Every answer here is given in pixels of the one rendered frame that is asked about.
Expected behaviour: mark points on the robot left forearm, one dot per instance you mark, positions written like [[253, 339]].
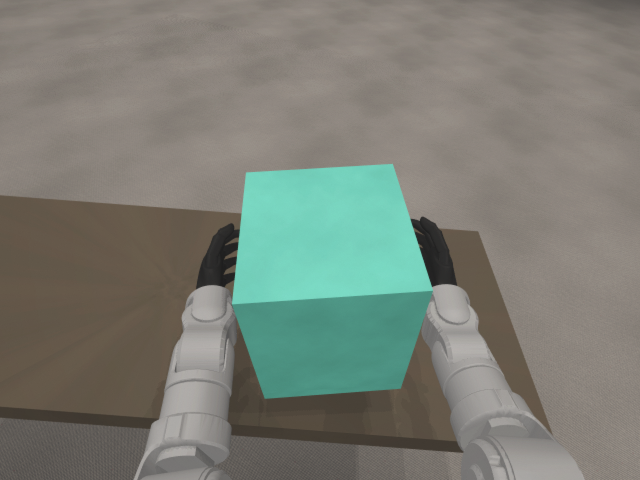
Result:
[[193, 429]]

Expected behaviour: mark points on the table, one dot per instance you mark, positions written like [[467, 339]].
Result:
[[91, 303]]

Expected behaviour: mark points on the right robot upper arm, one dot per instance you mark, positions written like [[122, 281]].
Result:
[[497, 457]]

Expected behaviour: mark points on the robot right hand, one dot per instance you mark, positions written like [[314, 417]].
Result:
[[435, 252]]

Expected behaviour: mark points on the carton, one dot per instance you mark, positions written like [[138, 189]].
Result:
[[330, 288]]

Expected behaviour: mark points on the robot left hand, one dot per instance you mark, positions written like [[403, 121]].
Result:
[[213, 265]]

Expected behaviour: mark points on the robot right forearm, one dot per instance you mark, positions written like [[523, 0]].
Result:
[[479, 397]]

